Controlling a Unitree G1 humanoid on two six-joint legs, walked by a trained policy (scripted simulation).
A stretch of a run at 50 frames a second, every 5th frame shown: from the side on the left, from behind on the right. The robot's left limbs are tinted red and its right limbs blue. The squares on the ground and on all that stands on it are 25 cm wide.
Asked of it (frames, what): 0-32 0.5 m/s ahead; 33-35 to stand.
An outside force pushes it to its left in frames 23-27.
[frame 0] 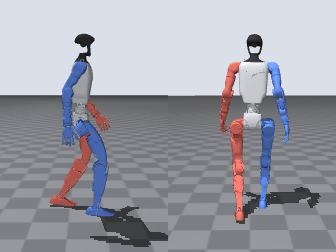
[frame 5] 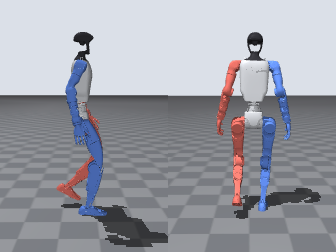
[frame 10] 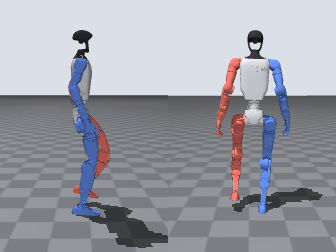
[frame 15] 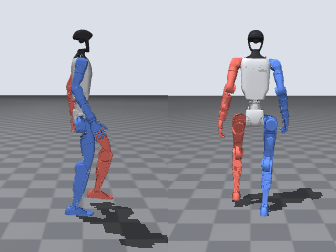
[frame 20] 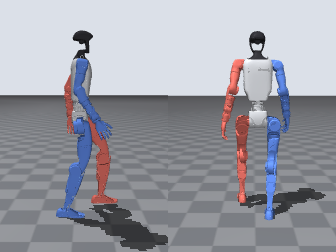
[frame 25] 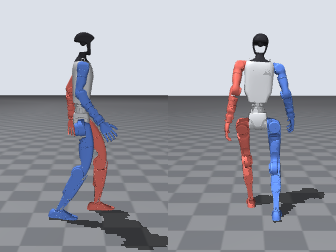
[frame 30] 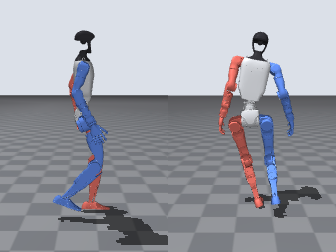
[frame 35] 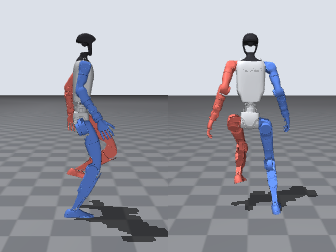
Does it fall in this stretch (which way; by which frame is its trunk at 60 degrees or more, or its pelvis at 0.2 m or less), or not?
no
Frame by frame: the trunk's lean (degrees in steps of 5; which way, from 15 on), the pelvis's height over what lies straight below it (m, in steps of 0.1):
0: 5, 0.8
5: 5, 0.8
10: 0, 0.8
15: 0, 0.8
20: 5, 0.8
25: 5, 0.8
30: 10, 0.8
35: 5, 0.8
